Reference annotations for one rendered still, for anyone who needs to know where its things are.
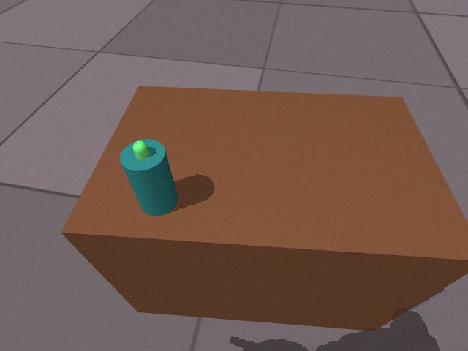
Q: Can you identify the bottle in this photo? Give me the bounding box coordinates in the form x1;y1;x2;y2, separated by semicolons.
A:
120;139;178;216

